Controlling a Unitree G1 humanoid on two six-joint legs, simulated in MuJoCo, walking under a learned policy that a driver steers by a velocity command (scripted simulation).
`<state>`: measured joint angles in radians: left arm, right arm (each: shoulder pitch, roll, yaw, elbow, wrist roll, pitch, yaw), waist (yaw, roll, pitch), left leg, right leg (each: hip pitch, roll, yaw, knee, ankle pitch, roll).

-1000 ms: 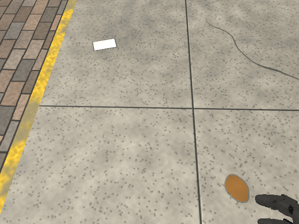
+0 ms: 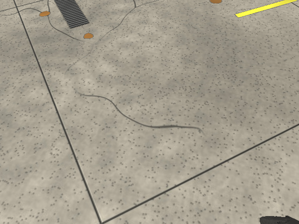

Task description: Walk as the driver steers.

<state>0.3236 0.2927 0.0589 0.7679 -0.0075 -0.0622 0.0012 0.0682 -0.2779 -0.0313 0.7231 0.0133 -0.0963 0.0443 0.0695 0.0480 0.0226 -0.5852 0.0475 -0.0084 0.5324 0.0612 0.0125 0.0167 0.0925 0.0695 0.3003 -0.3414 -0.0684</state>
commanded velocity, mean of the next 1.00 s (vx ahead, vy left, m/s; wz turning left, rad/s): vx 0.17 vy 0.00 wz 0.49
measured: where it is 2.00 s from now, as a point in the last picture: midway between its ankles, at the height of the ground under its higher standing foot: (124, 221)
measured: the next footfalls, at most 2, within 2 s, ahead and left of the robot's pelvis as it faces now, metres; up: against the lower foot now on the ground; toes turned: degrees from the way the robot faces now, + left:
left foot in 0.08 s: +0.23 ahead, +0.12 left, +0.00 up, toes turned +2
right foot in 0.54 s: +0.44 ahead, -0.03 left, +0.00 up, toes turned +25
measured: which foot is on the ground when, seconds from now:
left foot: up 0.00-0.06, down 0.08-0.54, up 0.56-0.96, down 0.98-1.00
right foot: down 0.00-0.08, up 0.10-0.52, down 0.54-0.98, up 1.00-1.00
